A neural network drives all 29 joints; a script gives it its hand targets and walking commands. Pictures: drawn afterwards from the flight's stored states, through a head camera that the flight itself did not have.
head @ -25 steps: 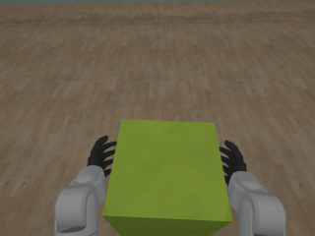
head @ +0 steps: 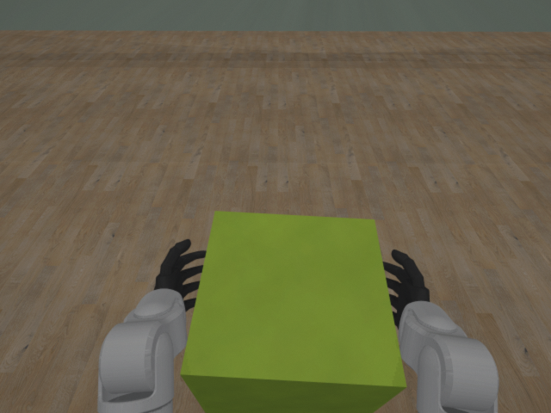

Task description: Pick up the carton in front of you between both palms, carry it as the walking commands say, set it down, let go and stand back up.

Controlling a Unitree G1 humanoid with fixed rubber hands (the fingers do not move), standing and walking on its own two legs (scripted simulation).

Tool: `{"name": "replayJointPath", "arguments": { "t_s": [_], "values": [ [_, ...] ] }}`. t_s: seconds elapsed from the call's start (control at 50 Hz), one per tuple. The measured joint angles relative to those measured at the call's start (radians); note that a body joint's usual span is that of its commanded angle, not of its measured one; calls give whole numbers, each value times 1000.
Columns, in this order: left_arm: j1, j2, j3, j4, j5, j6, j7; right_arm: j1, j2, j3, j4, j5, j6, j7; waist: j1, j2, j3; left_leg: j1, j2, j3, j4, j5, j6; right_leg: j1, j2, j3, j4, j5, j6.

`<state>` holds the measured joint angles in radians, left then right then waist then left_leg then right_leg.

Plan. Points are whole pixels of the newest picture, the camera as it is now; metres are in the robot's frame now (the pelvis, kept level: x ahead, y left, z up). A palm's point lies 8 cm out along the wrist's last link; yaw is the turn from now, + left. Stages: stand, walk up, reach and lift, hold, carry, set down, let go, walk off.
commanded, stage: carry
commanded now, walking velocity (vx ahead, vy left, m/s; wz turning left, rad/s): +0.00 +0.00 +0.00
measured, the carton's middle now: (287, 326) +0.24 +0.00 +0.03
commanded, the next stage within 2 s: hold in 1.42 s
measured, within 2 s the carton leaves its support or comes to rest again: neither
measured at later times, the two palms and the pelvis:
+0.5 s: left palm (178, 323) +0.21 +0.14 +0.08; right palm (418, 336) +0.21 -0.16 +0.08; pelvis -0.04 -0.01 +0.00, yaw +0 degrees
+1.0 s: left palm (187, 319) +0.24 +0.14 +0.04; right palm (403, 331) +0.24 -0.16 +0.04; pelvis -0.05 -0.01 +0.00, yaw +0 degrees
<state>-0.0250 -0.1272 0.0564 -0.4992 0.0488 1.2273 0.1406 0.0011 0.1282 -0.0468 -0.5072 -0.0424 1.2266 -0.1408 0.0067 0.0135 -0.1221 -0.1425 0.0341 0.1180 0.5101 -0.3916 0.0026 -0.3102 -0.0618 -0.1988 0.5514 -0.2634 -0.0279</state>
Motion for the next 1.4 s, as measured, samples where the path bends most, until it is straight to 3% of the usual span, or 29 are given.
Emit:
{"name": "replayJointPath", "arguments": {
  "t_s": [0.18, 0.34, 0.56, 0.86, 0.98, 1.1, 1.4],
  "values": [
    [7, 0, 2, -3, -1, -3, -2, 1, 0, 6, -3, -7, 3, 2, -5, -1, -3, -13, 1, -1, -11, 27, -1, -4, 4, -3, -28, 33, -9],
    [-15, 1, 9, 120, 40, -41, -24, -17, -1, -3, 125, -42, -43, 27, -4, 1, -4, -22, 0, 1, -23, 54, -1, -7, 6, -2, -53, 66, -16],
    [-65, 0, 36, 321, 96, -203, -77, -78, -1, -26, 324, -99, -190, 71, -4, 1, 2, -51, 5, -1, -23, 80, -3, -21, 12, -6, -86, 107, -25],
    [-174, -12, 117, 666, 182, -505, -123, -177, 7, -103, 665, -183, -495, 113, -5, -6, 36, -88, 7, -1, -6, 90, -1, -44, 14, -8, -99, 133, -29],
    [-193, -15, 134, 671, 182, -555, -124, -201, 11, -116, 678, -185, -547, 115, -8, -5, 53, -95, 4, -1, -5, 89, 1, -54, 10, -6, -92, 129, -27],
    [-172, -12, 110, 599, 169, -516, -121, -181, 8, -98, 608, -167, -512, 113, -7, -1, 53, -88, 1, 1, 0, 77, 4, -53, 6, -4, -75, 113, -22],
    [-181, -13, 119, 630, 176, -499, -126, -185, 9, -105, 631, -176, -491, 117, -9, -2, 34, -78, -3, 4, 7, 63, 8, -51, 0, 1, -52, 94, -16]
  ]
}}
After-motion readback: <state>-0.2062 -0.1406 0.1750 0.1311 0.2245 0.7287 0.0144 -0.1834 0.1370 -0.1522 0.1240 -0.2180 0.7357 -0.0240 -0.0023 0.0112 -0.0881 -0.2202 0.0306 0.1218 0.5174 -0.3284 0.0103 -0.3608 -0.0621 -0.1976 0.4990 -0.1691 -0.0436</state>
